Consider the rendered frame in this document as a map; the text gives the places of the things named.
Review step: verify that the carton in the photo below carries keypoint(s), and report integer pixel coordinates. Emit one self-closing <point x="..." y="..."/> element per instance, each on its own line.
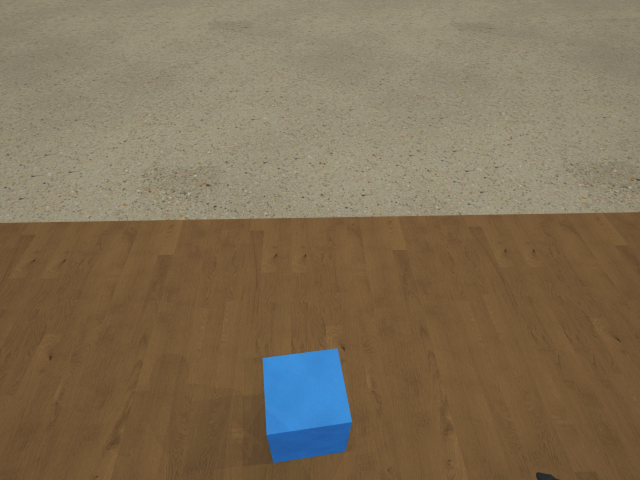
<point x="306" y="405"/>

